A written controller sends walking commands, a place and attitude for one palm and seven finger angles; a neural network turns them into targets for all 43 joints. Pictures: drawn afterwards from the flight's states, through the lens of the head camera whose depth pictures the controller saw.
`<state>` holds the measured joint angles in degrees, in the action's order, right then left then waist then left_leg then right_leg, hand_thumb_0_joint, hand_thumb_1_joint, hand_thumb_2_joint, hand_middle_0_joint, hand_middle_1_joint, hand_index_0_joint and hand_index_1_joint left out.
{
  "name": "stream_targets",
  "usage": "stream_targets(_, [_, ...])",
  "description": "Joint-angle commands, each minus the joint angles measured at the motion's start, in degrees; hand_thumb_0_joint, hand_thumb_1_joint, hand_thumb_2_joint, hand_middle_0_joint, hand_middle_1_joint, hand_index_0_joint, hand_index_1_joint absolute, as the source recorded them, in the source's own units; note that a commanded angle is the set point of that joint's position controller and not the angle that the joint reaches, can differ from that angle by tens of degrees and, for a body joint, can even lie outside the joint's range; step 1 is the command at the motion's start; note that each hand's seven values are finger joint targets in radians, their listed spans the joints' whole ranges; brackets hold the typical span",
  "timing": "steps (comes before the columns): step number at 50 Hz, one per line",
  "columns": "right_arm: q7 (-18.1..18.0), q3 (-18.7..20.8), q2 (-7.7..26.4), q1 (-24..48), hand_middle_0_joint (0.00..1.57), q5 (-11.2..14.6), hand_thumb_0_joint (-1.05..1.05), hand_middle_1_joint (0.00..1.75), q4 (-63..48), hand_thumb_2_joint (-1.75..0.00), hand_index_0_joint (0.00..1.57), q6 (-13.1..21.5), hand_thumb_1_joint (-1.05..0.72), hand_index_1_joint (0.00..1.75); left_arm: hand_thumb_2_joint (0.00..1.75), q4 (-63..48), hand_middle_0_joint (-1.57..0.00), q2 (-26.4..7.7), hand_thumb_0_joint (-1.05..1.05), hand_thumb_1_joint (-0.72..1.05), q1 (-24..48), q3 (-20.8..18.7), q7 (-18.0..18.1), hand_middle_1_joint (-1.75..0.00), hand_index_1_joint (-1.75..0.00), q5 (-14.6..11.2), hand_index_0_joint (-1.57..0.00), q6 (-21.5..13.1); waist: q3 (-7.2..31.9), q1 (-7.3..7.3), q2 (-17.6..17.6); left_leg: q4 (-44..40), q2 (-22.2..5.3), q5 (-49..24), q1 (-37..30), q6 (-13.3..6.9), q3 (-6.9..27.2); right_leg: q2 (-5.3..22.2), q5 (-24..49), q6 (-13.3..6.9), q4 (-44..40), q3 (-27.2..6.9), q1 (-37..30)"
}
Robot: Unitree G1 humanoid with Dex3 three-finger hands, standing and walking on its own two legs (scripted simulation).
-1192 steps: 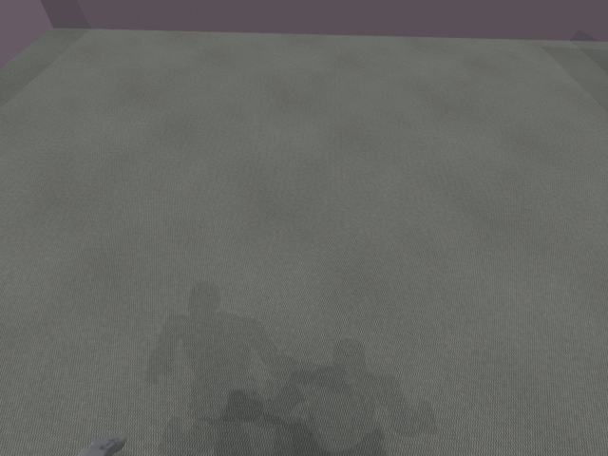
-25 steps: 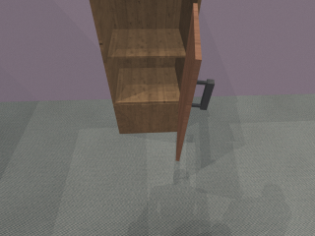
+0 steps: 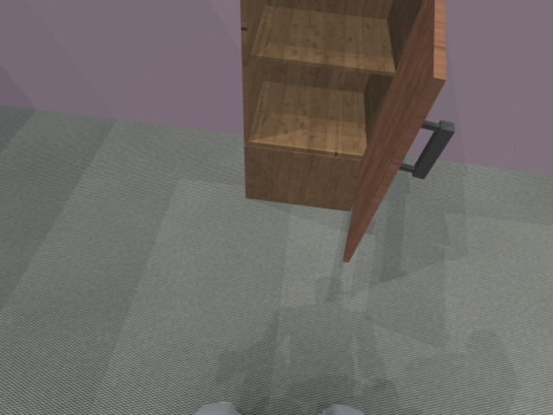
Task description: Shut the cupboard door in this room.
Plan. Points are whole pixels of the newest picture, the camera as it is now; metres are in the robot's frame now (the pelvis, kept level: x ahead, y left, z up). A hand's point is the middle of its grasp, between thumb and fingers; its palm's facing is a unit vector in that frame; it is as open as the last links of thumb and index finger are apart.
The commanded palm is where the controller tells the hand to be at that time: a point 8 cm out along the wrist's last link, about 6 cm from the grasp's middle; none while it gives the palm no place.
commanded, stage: turn or walk to find it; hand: left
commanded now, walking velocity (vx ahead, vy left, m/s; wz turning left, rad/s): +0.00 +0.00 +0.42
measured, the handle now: (420, 149) +0.57 -0.24 +0.03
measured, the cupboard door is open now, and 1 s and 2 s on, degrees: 80 80 80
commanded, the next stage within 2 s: stand and wait in 0.18 s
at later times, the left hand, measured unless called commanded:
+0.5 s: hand out of the picture +0.03 +0.11 -0.13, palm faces +0.18 -0.94 -0.30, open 7.4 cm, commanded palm none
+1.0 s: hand out of the picture -0.09 +0.09 -0.17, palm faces +0.18 -0.97 -0.19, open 7.4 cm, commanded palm none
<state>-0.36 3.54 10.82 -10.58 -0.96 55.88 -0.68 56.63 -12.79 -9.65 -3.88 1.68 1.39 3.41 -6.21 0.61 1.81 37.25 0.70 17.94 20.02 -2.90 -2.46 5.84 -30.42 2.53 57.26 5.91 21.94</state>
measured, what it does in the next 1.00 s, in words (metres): steps on the spot: right foot, then left foot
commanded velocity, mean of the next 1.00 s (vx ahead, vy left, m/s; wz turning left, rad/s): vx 0.00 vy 0.00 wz -0.15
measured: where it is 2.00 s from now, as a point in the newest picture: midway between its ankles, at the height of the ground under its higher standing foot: outside the picture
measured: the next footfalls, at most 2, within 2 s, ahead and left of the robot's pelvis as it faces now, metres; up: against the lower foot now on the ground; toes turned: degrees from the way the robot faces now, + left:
right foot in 0.34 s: +0.04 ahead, -0.16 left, +0.00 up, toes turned +6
left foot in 1.00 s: -0.02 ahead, +0.04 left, +0.00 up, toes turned +2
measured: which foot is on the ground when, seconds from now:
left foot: down 0.00-0.36, up 0.38-0.98, down 1.00-1.00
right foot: up 0.00-0.32, down 0.34-1.00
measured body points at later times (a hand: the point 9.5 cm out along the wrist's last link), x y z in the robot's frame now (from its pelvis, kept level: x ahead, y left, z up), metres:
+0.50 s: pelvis +0.00 -0.09 +0.02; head +0.03 -0.14 +0.46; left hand +0.02 +0.16 -0.11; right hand +0.09 -0.32 -0.16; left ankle -0.03 +0.08 -0.67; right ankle +0.00 -0.16 -0.72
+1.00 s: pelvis -0.03 -0.09 +0.01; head +0.00 -0.07 +0.46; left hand -0.10 +0.14 -0.15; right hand +0.11 -0.31 -0.13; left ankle -0.06 +0.04 -0.73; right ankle +0.00 -0.16 -0.72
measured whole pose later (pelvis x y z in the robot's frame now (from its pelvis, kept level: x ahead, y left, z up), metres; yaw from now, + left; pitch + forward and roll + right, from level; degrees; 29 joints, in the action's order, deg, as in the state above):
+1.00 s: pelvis -0.03 -0.09 +0.01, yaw +2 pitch +1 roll +0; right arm -2.4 2.5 10.0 -3.8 0.5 57.2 -0.5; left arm 62.9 -9.7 -19.2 -3.7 0.6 1.0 1.9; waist -3.9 -4.1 1.6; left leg 27.4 -0.3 17.6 11.3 0.6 0.0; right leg -4.8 -11.8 -3.8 28.0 -1.5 16.6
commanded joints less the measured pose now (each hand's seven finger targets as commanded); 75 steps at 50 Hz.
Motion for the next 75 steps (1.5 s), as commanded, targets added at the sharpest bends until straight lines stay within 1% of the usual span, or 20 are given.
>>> stream_targets(1, [-1.1, 1.9, 10.7, -3.3, 0.20, -0.4, 0.00, 0.30, -2.7, -0.90, 0.20, 0.8, -0.90, 0.30, 0.90, -5.0, -0.20, -4.5, 0.00, 0.90, 0.4, -0.8, -0.5, -0.30, -0.30, -0.3, -0.20, -1.7, 8.1, 0.21, -8.9, -19.4, -14.7, -16.4, -11.0, -7.0, 21.4, -0.7, 5.1, 0.5, 9.0, -6.1, 9.8])
stream_targets(10, [-0.6, 2.7, 11.3, -5.4, 0.20, -0.5, 0.00, 0.30, -3.3, -0.90, 0.20, 0.3, -0.90, 0.30, 0.90, -7.9, -0.20, -4.0, 0.00, 0.90, 3.8, -0.1, -0.5, -0.30, -0.30, -0.7, -0.20, -1.9, 10.4, 2.00, -10.1, -17.7, -12.9, -23.3, -15.1, -7.9, 22.2, -3.1, 3.5, 1.8, -5.5, -5.9, 6.2])
stream_targets(15, [-0.4, 2.4, 10.4, -1.7, 0.20, -0.3, 0.00, 0.30, -3.7, -0.90, 0.20, 0.0, -0.90, 0.30, 0.90, -4.9, -0.20, -3.8, 0.00, 0.90, -4.2, 0.4, -0.3, -0.30, -0.30, -1.1, -0.20, -2.7, 11.5, -1.49, -10.5, -14.2, -9.7, -18.1, -5.9, -4.3, 19.2, -4.8, 12.8, 0.7, -26.5, -3.7, -11.0])
stream_targets(16, [-0.3, 2.1, 9.1, -1.5, 0.20, 0.1, 0.00, 0.30, -3.3, -0.90, 0.20, -0.1, -0.90, 0.30, 0.90, -3.8, -0.20, -4.8, 0.00, 0.90, -6.5, 0.3, -0.1, -0.30, -0.30, -1.0, -0.20, -3.3, 12.0, -2.49, -6.9, -11.1, -7.2, -12.6, -1.5, -1.8, 17.1, -3.6, 18.5, 0.6, -34.7, -4.5, -17.5])
stream_targets(18, [-0.2, 1.0, 3.5, -1.9, 0.20, 0.6, 0.00, 0.30, -4.9, -0.90, 0.20, -0.3, -0.90, 0.30, 0.90, -5.0, -0.20, -12.8, 0.00, 0.90, -5.1, -0.6, 0.3, -0.30, -0.30, 0.1, -0.20, -4.1, 7.2, -2.20, 15.7, 5.2, 2.5, 11.2, 10.6, 4.6, 6.7, 17.5, 17.2, -7.5, -44.1, -28.3, -16.2])
stream_targets(19, [-0.2, 1.6, 6.3, -0.9, 0.20, 0.1, 0.00, 0.30, -4.6, -0.90, 0.20, -0.9, -0.90, 0.30, 0.90, -5.8, -0.20, -12.5, 0.00, 0.90, -3.5, -0.2, 0.1, -0.30, -0.30, -0.3, -0.20, -3.8, 5.0, -2.27, 10.7, 10.9, 0.5, 13.1, 7.0, 4.3, 8.0, 19.4, 15.5, -11.1, -45.0, -26.8, -7.7])
stream_targets(23, [0.0, 1.3, 5.0, -4.6, 0.20, -0.2, 0.00, 0.30, 0.9, -0.90, 0.20, -1.6, -0.90, 0.30, 0.90, -4.4, -0.20, -5.8, 0.00, 0.90, -1.2, 1.1, 0.1, -0.30, -0.30, -0.8, -0.20, -4.6, 0.4, 0.92, 5.5, 18.5, -0.8, 4.0, 5.7, 4.6, 6.6, 8.9, 28.2, -8.6, -42.2, -16.0, -6.8])
stream_targets(28, [-0.5, 0.8, 4.7, -3.5, 0.20, 0.5, 0.00, 0.30, 2.3, -0.90, 0.20, -1.6, -0.90, 0.30, 0.90, -0.8, -0.20, -4.6, 0.00, 0.90, -9.4, 1.5, 0.1, -0.30, -0.30, -0.9, -0.20, -5.5, 5.0, -1.31, 7.6, 15.3, -1.5, 2.0, 4.4, 6.2, 4.7, 6.7, 47.2, -5.6, -39.3, -11.6, -17.0])
stream_targets(41, [-2.4, 0.0, 4.4, 3.5, 0.20, 1.1, 0.00, 0.30, 1.2, -0.90, 0.20, -0.3, -0.90, 0.30, 0.90, 4.0, -0.20, -6.9, 0.00, 0.90, -14.2, -1.1, 0.4, -0.30, -0.30, -0.2, -0.20, -3.7, 8.7, -4.08, 4.4, 4.3, -2.2, 8.3, 2.3, 4.9, 4.0, 9.7, 50.8, -14.6, -37.3, -26.0, -22.3])
stream_targets(47, [-2.7, 0.3, 4.2, -0.5, 0.20, 1.3, 0.00, 0.30, 1.1, -0.90, 0.20, 0.4, -0.90, 0.30, 0.90, 2.6, -0.20, -7.8, 0.00, 0.90, -8.3, -1.8, -0.4, -0.30, -0.30, -0.5, -0.20, -2.7, 9.5, -0.43, 2.6, -10.7, -1.6, -1.0, -11.1, 3.9, 3.0, 6.2, 36.5, -11.1, -35.8, -26.7, -10.5])
stream_targets(49, [-3.1, 1.0, 7.7, -2.8, 0.20, 0.9, 0.00, 0.30, 1.0, -0.90, 0.20, 1.2, -0.90, 0.30, 0.90, 0.9, -0.20, -5.0, 0.00, 0.90, -6.5, -1.4, -1.0, -0.30, -0.30, -1.0, -0.20, -2.4, 9.2, 1.17, -5.2, -19.4, -10.5, -1.7, -22.8, 0.9, 11.1, -2.4, 20.5, -6.3, -28.5, -19.5, 4.0])
stream_targets(50, [-3.0, 1.9, 11.7, -1.8, 0.20, 0.2, 0.00, 0.30, -0.1, -0.90, 0.20, 1.0, -0.90, 0.30, 0.90, -0.4, -0.20, -3.2, 0.00, 0.90, -6.0, -1.2, -1.6, -0.30, -0.30, -1.1, -0.20, -2.1, 6.4, 1.11, -17.2, -24.3, -21.8, -2.8, -21.4, -3.8, 22.2, -8.4, 3.4, -3.3, -16.7, -11.2, 10.8])
stream_targets(51, [-3.0, 1.9, 12.7, 0.1, 0.20, 0.0, 0.00, 0.30, -1.4, -0.90, 0.20, 0.4, -0.90, 0.30, 0.90, -1.2, -0.20, -4.3, 0.00, 0.90, -5.0, -1.6, -1.7, -0.30, -0.30, -0.5, -0.20, -1.5, 3.3, 0.52, -14.3, -25.6, -25.9, -3.4, -12.3, -7.1, 21.0, -7.6, -1.1, -2.1, -6.2, -9.0, 8.5])
stream_targets(55, [-2.6, 0.8, 8.9, 6.9, 0.20, -0.3, 0.00, 0.30, -4.7, -0.90, 0.20, 0.7, -0.90, 0.30, 0.90, -0.6, -0.20, -4.9, 0.00, 0.90, -7.8, -2.8, -2.5, -0.30, -0.30, 0.3, -0.20, 0.2, -1.3, -3.97, -8.0, -25.1, -18.4, -3.7, -2.6, -5.3, 9.4, -5.3, 6.0, 0.0, 11.7, -8.7, 8.0])
stream_targets(65, [-1.5, 1.7, 10.6, -2.8, 0.20, -0.6, 0.00, 0.30, -0.7, -0.90, 0.20, 0.8, -0.90, 0.30, 0.90, -4.0, -0.20, -2.8, 0.00, 0.90, -3.2, 0.1, -2.0, -0.30, -0.30, -0.4, -0.20, -1.8, 6.4, -0.37, -11.3, -12.7, -17.2, -28.1, -11.9, -4.7, 3.7, -4.5, 8.0, -0.2, -21.8, -1.7, -4.6])
stream_targets(67, [-1.1, 1.6, 9.3, -3.5, 0.20, 0.1, 0.00, 0.30, 0.0, -0.90, 0.20, 0.8, -0.90, 0.30, 0.90, -2.0, -0.20, -5.6, 0.00, 0.90, -7.6, -0.1, -1.7, -0.30, -0.30, -0.1, -0.20, -3.1, 9.9, -2.29, -4.5, -4.2, -12.6, -19.9, -8.3, 0.8, -0.3, -2.0, 24.6, -0.9, -36.6, -3.7, -15.7])
stream_targets(69, [-0.9, -0.2, 4.0, -0.5, 0.20, 0.8, 0.00, 0.30, -2.5, -0.90, 0.20, 0.3, -0.90, 0.30, 0.90, -1.2, -0.20, -13.1, 0.00, 0.90, -9.7, -0.8, -0.6, -0.30, -0.30, -0.2, -0.20, -4.0, 10.2, -4.03, 14.3, 8.7, -5.0, 16.7, 5.3, 5.0, -2.1, 16.3, 50.3, -10.0, -36.7, -22.3, -20.5])
stream_targets(70, [-1.0, -0.3, 4.2, -0.7, 0.20, 0.8, 0.00, 0.30, -2.2, -0.90, 0.20, -0.1, -0.90, 0.30, 0.90, -1.2, -0.20, -12.2, 0.00, 0.90, -8.2, -0.2, -0.5, -0.30, -0.30, -0.2, -0.20, -3.9, 10.2, -3.46, 9.6, 11.9, -5.1, 16.5, 2.9, 4.6, 0.7, 16.1, 51.0, -13.0, -35.6, -18.6, -17.3])
stream_targets(71, [-1.3, -0.3, 4.0, -1.4, 0.20, 0.5, 0.00, 0.30, -1.3, -0.90, 0.20, -0.7, -0.90, 0.30, 0.90, -1.2, -0.20, -11.2, 0.00, 0.90, -6.3, -0.6, -0.2, -0.30, -0.30, -0.2, -0.20, -4.3, 9.8, -2.82, 15.3, 13.2, -5.7, 15.9, 2.7, 4.5, 2.2, 13.7, 48.0, -13.1, -36.8, -19.4, -14.5])
stream_targets(75, [-1.0, -0.7, 3.4, -4.9, 0.20, 0.5, 0.00, 0.30, 2.9, -0.90, 0.20, -0.5, -0.90, 0.30, 0.90, -1.6, -0.20, -8.6, 0.00, 0.90, -1.6, 0.4, 0.0, -0.30, -0.30, -0.3, -0.20, -3.9, 7.1, -0.93, 6.9, 11.6, -4.7, 9.4, 1.3, 5.2, 0.9, 9.1, 48.6, -11.5, -35.3, -12.1, -14.6])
